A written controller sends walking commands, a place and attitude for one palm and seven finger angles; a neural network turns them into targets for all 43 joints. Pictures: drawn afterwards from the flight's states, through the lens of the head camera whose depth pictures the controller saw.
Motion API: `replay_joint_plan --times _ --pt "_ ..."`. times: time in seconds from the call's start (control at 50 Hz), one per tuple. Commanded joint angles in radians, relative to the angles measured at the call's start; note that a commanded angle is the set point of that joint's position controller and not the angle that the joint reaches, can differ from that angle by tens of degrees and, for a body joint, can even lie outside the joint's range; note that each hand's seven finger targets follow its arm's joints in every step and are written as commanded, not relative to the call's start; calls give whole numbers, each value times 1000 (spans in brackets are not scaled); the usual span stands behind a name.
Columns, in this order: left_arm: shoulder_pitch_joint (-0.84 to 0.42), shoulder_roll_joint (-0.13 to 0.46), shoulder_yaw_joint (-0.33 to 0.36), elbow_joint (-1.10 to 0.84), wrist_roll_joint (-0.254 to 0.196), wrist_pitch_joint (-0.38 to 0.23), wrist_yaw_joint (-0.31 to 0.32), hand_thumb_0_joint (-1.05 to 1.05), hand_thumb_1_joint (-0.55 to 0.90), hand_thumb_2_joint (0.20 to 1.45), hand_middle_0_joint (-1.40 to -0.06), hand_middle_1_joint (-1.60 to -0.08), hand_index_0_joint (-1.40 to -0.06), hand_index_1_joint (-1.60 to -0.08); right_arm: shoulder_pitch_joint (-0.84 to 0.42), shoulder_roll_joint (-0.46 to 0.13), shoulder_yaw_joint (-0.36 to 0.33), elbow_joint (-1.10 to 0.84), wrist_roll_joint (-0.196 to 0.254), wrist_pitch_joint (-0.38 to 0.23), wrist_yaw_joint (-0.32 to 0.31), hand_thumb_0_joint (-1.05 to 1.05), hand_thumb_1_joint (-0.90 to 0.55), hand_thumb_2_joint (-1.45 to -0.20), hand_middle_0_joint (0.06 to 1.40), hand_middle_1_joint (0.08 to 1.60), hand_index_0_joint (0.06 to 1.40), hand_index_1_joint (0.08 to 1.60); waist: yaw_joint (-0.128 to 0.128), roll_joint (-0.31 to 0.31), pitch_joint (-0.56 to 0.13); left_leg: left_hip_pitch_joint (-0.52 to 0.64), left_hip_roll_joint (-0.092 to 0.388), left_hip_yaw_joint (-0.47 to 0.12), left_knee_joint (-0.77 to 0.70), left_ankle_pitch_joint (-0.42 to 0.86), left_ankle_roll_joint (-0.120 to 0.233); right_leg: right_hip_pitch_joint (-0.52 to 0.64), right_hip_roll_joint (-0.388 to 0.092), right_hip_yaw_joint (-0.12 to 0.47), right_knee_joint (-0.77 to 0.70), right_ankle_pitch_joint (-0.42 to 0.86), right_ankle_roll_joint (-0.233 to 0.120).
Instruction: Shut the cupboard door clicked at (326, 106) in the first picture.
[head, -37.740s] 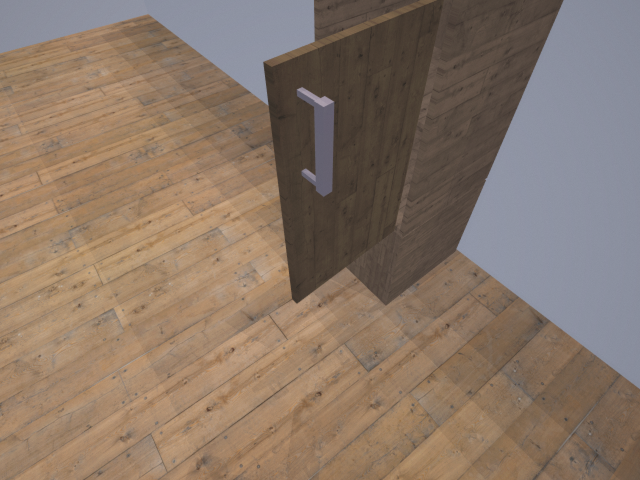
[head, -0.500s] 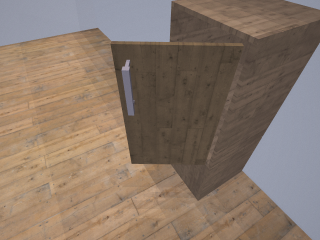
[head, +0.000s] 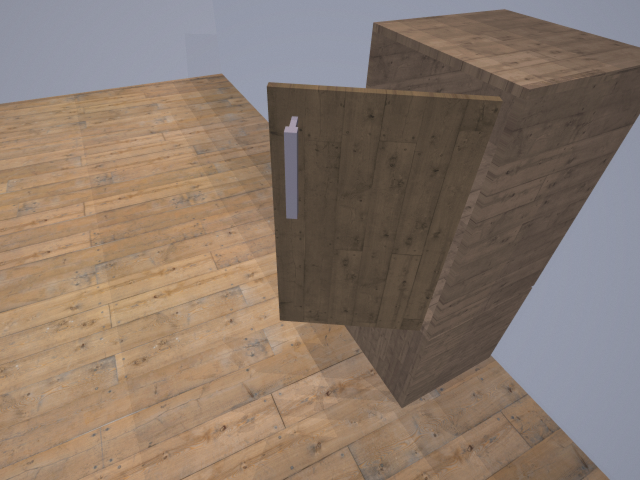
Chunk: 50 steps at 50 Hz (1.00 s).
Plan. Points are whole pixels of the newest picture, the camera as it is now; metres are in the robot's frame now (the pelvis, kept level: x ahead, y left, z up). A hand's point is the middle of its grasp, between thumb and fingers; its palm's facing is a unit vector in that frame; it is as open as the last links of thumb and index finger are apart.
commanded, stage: come to a stop and stand still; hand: left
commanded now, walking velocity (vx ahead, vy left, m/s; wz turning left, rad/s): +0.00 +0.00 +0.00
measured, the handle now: (293, 169) +0.56 +0.10 +0.13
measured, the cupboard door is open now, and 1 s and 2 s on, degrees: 58 58 58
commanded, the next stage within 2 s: look again from close up in 0.62 s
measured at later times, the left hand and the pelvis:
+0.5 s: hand out of the picture -0.03 +0.21 -0.17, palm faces +0.01 -0.99 -0.17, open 7.4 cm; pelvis -0.06 +0.04 +0.01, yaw -1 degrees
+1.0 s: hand out of the picture -0.06 +0.17 -0.16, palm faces +0.02 -0.99 -0.15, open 7.4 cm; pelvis -0.03 +0.02 +0.01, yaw -1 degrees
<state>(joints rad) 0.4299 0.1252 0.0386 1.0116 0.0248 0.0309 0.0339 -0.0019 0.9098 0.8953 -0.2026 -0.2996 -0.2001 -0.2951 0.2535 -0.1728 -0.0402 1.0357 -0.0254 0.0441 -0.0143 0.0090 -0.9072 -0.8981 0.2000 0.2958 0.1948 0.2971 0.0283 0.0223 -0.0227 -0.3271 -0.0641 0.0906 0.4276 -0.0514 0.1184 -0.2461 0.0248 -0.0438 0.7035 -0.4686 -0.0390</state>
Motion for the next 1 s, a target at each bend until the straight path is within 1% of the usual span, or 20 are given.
replay_joint_plan --times 0.0,0.02,0.04,0.06,0.08,0.1,0.12,0.14,0.18,0.2,0.22,0.24,0.26,0.28,0.34,0.4,0.44,0.52,0.78,0.98 --pt "268 94 12 43 7 -3 16 0 900 900 -200 -300 -200 -300 10 -109 -25 -73 15 -9 -5 0 -900 -900 200 300 200 300 11 -65 163 -121 93 -169 -196 -503 -168 70 -82 155 -470 -83 -84" --pt "199 149 20 19 14 -9 18 0 900 900 -200 -300 -200 -300 20 -72 -25 -80 21 4 -3 0 -900 -900 200 300 200 300 -26 -220 155 39 -16 -53 147 -332 -175 -185 -256 364 -626 -275 -148" --pt "1 161 21 -35 8 -26 26 0 900 900 -200 -300 -200 -300 61 -65 -38 -68 14 17 -1 0 -900 -900 200 300 200 300 -75 -324 183 92 9 -114 446 -284 -148 -406 -372 481 -722 -407 -198" --pt "-154 162 21 -88 1 -37 33 0 900 900 -200 -300 -200 -300 89 -119 -52 -50 8 23 8 0 -900 -900 200 300 200 300 -118 -222 193 50 28 -151 613 -214 -127 -434 -322 402 -679 -238 -169" --pt "-214 161 14 -110 1 -60 28 0 900 900 -200 -300 -200 -300 111 -108 -48 -51 12 -1 16 0 -900 -900 200 300 200 300 -141 -144 180 53 55 -140 618 -227 -115 -409 -282 323 -625 -136 -155" --pt "-193 157 11 -110 6 -68 23 0 900 900 -200 -300 -200 -300 131 -81 -36 -52 15 -19 19 0 -900 -900 200 300 200 300 -128 -116 158 17 47 -101 526 -251 -113 -289 -236 245 -570 -32 -133" --pt "-119 143 8 -86 6 -65 18 0 900 900 -200 -300 -200 -300 110 -45 -21 -56 17 -30 17 0 -900 -900 200 300 200 300 -84 -109 142 1 42 -68 397 -284 -112 -184 -217 220 -536 10 -122" --pt "-77 143 8 -69 7 -60 16 0 900 900 -200 -300 -200 -300 84 -24 -13 -60 22 -34 15 0 -900 -900 200 300 200 300 -53 -111 154 12 45 -57 282 -324 -110 -147 -210 212 -523 -14 -114" --pt "-22 146 7 -37 1 -45 10 0 900 900 -200 -300 -200 -300 108 -9 4 -47 18 -41 4 0 -900 -900 200 300 200 300 -38 -130 147 138 50 -48 -14 -262 -101 -163 -171 211 -438 -90 -68" --pt "-11 132 4 -30 -4 -40 7 0 900 900 -200 -300 -200 -300 124 -17 11 -34 16 -48 -3 0 -900 -900 200 300 200 300 -32 -91 137 174 65 -81 -96 -240 -92 -166 -128 190 -376 -75 -33" --pt "-2 111 1 -27 -11 -38 1 0 900 900 -200 -300 -200 -300 131 -47 10 -28 9 -57 -11 0 -900 -900 200 300 200 300 -20 17 126 139 129 -166 -134 -287 -72 -149 -89 165 -326 -16 -1" --pt "13 101 1 -43 -13 -41 -1 0 900 900 -200 -300 -200 -300 128 -84 2 -44 7 -61 -18 0 -900 -900 200 300 200 300 -4 24 102 28 197 -238 -154 -355 -48 -56 -70 126 -284 107 20" --pt "-20 108 0 -27 -8 -30 -1 0 900 900 -200 -300 -200 -300 100 -89 4 -30 6 -68 -15 0 -900 -900 200 300 200 300 -2 121 97 -45 219 -319 -237 -461 -35 0 -66 80 -226 148 23" --pt "-30 110 -4 -25 -3 -24 0 0 900 900 -200 -300 -200 -300 76 -94 4 -33 7 -68 -17 0 -900 -900 200 300 200 300 5 142 121 -89 233 -354 -276 -513 -28 16 -54 67 -184 163 23" --pt "-39 90 -11 -8 -1 -27 -7 0 900 900 -200 -300 -200 -300 72 -82 9 -21 10 -69 -21 0 -900 -900 200 300 200 300 15 19 120 -100 214 -330 -254 -456 -28 63 -59 79 -209 213 14" --pt "-50 93 -12 -1 -5 -29 -9 0 900 900 -200 -300 -200 -300 88 -81 11 1 9 -71 -21 0 -900 -900 200 300 200 300 9 56 126 -87 198 -316 -260 -490 -40 64 -66 88 -242 207 10" --pt "-61 98 -13 4 -5 -31 -8 0 900 900 -200 -300 -200 -300 101 -74 12 11 10 -68 -19 0 -900 -900 200 300 200 300 4 26 135 -99 191 -312 -255 -495 -44 77 -70 95 -256 208 7" --pt "-59 94 -16 12 -6 -35 -6 0 900 900 -200 -300 -200 -300 110 -74 12 21 8 -64 -15 0 -900 -900 200 300 200 300 -5 14 152 -100 175 -293 -242 -515 -52 57 -75 113 -274 178 4" --pt "-37 93 -24 33 -5 -52 -2 0 900 900 -200 -300 -200 -300 117 -58 17 21 12 -61 -11 0 -900 -900 200 300 200 300 -34 -32 140 15 134 -220 -149 -406 -63 -65 -97 187 -348 96 1" --pt "-31 90 -33 57 -13 -65 2 0 900 900 -200 -300 -200 -300 104 -51 33 39 19 -80 -20 0 -900 -900 200 300 200 300 -32 -45 79 99 137 -173 -104 -158 -74 9 -111 182 -336 305 -3"
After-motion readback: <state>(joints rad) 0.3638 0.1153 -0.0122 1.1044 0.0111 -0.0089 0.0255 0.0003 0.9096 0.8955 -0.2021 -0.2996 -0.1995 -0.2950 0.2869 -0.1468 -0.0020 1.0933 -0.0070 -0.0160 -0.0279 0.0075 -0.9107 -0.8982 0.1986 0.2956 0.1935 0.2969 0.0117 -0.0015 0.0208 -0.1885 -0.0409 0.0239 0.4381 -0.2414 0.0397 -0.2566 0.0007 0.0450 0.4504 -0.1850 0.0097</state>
